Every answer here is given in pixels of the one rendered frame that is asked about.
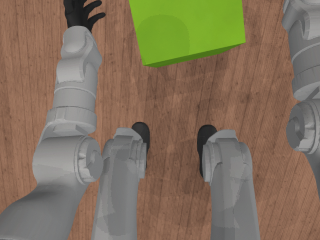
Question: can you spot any right robot forearm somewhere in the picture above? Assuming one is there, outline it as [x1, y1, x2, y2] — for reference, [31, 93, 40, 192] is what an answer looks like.
[281, 0, 320, 101]

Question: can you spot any left robot shin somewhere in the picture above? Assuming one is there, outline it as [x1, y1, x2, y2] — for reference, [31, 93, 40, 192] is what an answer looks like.
[102, 127, 143, 161]

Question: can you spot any left robot upper arm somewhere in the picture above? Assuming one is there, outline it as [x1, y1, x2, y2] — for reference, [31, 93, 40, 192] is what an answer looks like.
[0, 135, 104, 240]

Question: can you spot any robot left foot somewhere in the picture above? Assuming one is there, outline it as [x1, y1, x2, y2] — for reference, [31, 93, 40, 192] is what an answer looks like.
[131, 122, 150, 170]

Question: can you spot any carton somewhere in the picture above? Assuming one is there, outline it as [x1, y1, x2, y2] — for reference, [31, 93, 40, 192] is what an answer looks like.
[129, 0, 246, 68]

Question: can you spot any robot left hand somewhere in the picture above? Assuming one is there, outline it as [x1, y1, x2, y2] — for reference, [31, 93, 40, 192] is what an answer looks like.
[63, 0, 106, 34]

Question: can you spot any left robot forearm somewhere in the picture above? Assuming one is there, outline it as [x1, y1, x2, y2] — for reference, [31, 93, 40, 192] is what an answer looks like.
[32, 25, 102, 177]

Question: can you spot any right robot upper arm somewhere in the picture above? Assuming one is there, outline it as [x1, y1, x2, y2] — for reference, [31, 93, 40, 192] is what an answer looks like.
[286, 98, 320, 201]

